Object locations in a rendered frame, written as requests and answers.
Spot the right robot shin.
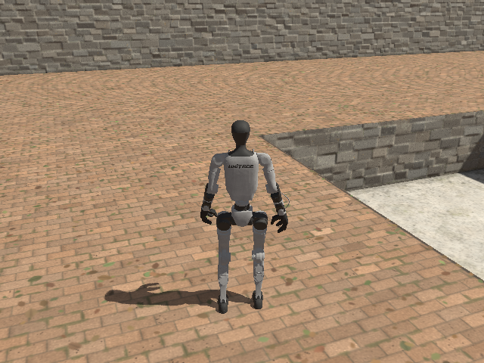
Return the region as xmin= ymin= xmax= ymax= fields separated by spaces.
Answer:
xmin=253 ymin=250 xmax=265 ymax=299

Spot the robot right upper arm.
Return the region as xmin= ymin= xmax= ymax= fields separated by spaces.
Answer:
xmin=257 ymin=153 xmax=278 ymax=194

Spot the left robot forearm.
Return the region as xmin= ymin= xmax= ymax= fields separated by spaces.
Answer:
xmin=201 ymin=183 xmax=215 ymax=211

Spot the right robot hand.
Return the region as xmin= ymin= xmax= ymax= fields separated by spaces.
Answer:
xmin=271 ymin=213 xmax=288 ymax=233

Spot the robot left upper arm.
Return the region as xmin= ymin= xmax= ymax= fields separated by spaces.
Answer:
xmin=207 ymin=153 xmax=225 ymax=194

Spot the right robot forearm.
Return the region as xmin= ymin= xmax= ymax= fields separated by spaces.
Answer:
xmin=271 ymin=182 xmax=286 ymax=216

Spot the left robot thigh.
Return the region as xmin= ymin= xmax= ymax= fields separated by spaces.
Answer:
xmin=216 ymin=211 xmax=232 ymax=265

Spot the left robot hand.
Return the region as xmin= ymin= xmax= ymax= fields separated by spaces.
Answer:
xmin=200 ymin=208 xmax=217 ymax=225

